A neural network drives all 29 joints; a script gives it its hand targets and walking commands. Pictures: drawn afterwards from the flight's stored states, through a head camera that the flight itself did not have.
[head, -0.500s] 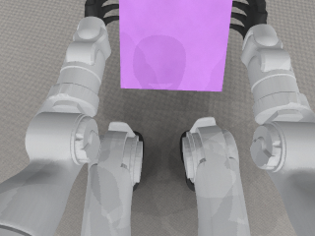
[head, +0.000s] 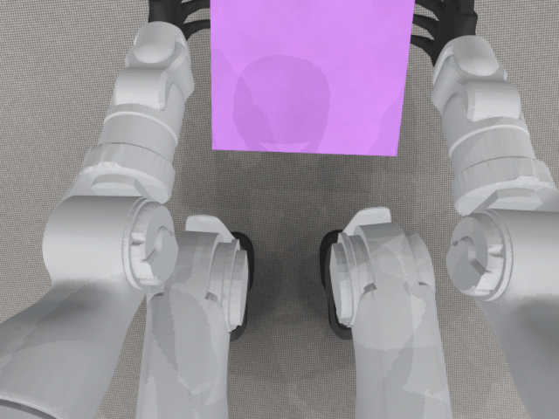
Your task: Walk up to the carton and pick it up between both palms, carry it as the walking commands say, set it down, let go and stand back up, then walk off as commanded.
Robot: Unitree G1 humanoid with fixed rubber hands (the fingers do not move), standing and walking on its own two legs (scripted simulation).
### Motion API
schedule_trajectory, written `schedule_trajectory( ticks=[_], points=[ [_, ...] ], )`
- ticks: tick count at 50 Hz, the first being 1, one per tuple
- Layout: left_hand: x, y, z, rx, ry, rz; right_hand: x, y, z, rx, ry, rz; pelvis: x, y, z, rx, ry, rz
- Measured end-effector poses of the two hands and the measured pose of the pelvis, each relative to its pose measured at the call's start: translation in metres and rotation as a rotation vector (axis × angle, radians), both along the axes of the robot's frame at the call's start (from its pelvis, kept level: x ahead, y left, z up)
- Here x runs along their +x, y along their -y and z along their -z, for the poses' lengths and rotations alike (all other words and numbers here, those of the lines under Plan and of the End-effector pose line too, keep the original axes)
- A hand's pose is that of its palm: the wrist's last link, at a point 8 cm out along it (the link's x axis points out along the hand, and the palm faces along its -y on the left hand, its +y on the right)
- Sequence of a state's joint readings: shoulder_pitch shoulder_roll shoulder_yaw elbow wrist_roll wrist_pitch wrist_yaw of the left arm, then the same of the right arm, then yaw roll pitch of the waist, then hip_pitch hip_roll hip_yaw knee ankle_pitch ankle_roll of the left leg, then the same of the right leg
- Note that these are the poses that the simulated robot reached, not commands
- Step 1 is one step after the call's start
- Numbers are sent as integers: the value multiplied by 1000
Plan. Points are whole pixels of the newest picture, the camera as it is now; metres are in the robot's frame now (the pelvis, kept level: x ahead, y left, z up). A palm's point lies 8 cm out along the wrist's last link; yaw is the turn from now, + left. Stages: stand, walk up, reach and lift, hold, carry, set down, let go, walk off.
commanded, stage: set down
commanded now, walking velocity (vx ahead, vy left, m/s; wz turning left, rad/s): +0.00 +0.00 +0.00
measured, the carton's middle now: (305, 39) +0.54 -0.04 -0.26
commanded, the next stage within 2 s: none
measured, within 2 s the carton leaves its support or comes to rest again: neither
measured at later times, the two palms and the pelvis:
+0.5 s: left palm (170, 25) +0.54 +0.12 -0.17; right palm (446, 42) +0.51 -0.20 -0.18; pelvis +0.00 +0.00 -0.01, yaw +0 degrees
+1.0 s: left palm (151, 42) +0.53 +0.15 -0.18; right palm (475, 52) +0.50 -0.23 -0.18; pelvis -0.01 +0.00 -0.01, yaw -1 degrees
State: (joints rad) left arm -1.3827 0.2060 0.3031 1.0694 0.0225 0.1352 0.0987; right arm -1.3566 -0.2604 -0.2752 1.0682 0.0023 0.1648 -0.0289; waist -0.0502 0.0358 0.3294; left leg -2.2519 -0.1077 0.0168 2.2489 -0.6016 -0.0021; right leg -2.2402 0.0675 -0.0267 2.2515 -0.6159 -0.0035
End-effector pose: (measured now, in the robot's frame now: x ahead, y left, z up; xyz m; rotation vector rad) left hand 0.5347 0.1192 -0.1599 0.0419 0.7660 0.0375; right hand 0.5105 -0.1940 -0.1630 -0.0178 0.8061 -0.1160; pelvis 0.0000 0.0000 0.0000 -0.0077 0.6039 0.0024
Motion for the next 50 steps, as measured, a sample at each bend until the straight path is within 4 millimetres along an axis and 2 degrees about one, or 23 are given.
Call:
schedule_trajectory(
  ticks=[17,32,38,50],
  points=[
    [7,-2,10,4,-3,19,4,1,11,9,15,13,6,0,4,2,-3,1],
    [0,-5,16,24,13,29,-1,3,16,-12,39,4,0,1,5,4,20,7],
    [-11,-15,25,39,-18,9,-10,13,21,-31,21,48,-3,1,2,5,12,9],
    [-8,-31,24,39,1,-9,-9,37,16,-49,30,88,-8,-1,6,4,15,15]
  ],
)
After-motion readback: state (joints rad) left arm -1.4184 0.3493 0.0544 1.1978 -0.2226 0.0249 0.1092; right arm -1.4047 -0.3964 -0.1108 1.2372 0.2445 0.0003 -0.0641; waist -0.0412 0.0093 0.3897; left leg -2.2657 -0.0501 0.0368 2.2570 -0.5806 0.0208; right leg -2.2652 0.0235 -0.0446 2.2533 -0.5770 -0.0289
